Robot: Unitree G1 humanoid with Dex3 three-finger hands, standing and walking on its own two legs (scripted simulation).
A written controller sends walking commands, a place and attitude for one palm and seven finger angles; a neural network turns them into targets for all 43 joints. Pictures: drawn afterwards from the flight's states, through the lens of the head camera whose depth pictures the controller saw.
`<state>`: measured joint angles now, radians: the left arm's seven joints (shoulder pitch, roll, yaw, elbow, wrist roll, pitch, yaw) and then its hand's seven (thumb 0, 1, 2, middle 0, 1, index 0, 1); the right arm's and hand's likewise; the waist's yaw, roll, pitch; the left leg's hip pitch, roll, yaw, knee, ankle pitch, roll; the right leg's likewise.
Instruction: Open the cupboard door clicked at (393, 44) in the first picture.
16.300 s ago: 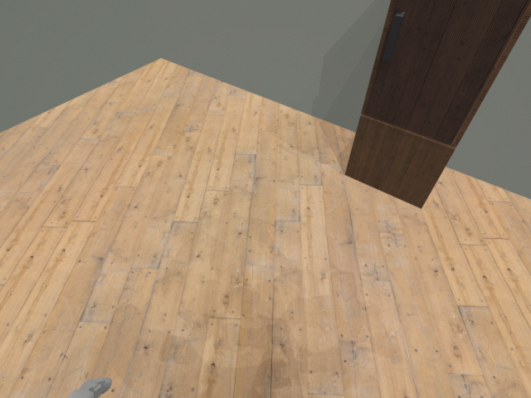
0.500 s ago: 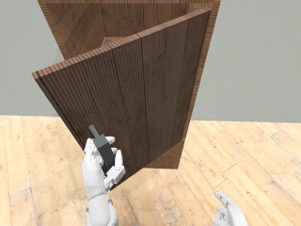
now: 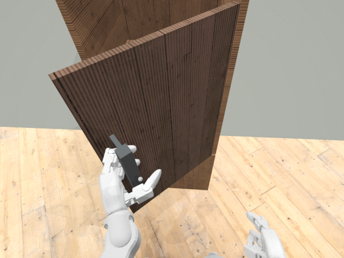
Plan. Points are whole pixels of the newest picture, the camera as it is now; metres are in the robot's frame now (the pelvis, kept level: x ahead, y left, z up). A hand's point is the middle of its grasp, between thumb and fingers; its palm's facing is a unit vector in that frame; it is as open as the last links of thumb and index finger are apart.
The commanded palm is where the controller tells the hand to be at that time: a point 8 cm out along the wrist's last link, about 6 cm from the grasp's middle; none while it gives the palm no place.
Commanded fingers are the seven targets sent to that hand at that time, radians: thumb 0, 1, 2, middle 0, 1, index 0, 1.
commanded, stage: open thumb and fingers to let go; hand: left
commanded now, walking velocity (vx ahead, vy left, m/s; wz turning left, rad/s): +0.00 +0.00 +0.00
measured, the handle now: (126, 163) +0.31 +0.13 +0.06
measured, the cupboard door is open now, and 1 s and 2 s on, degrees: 42 44 44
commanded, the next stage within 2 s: slide the hand sideways off the handle in 0.46 s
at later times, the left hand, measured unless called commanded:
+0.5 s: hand (139, 180) +0.27 +0.09 +0.06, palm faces +0.32 -0.95 -0.02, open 15.2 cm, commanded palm +0.23 +0.13 +0.06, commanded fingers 0.00 -0.50 0.30 -0.15 -0.30 -0.15 -0.30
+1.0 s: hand (134, 202) +0.22 +0.09 +0.07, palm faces -0.09 -1.00 +0.02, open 16.3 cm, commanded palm +0.20 +0.15 +0.06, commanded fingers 0.00 -0.50 0.30 -0.15 -0.30 -0.15 -0.30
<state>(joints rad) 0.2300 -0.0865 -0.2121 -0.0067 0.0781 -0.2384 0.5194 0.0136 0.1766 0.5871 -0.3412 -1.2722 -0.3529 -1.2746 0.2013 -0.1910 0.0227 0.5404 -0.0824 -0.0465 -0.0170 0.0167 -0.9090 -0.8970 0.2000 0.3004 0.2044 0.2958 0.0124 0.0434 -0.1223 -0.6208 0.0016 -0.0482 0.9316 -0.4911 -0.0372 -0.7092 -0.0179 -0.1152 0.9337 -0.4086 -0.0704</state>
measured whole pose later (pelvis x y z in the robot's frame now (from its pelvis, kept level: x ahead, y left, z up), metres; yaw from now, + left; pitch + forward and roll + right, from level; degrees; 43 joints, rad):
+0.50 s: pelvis -0.01 +0.03 +0.00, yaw -1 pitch +9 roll +0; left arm 0.14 -0.08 -0.27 0.07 0.10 -0.23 0.57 -0.01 -0.50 0.30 -0.29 -0.65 -0.27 -0.66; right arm 0.20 -0.19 0.03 0.55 -0.08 -0.04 0.00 0.02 -0.91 -0.90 0.20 0.30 0.20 0.30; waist 0.01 0.04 -0.11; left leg -0.65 -0.01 -0.02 0.97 -0.49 0.00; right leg -0.73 -0.03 -0.09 0.94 -0.38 -0.04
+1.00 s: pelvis -0.01 +0.04 -0.01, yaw -2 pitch +10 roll +0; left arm 0.34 0.03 -0.26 -0.15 0.01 -0.25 0.10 -0.01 -0.50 0.30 -0.13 -0.31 -0.15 -0.32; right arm 0.27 -0.22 0.04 0.42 -0.02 -0.10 0.00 0.02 -0.91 -0.90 0.20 0.30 0.20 0.30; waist 0.01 0.03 -0.10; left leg -0.66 -0.02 0.01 1.01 -0.52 0.02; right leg -0.75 -0.04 -0.06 0.98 -0.40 -0.02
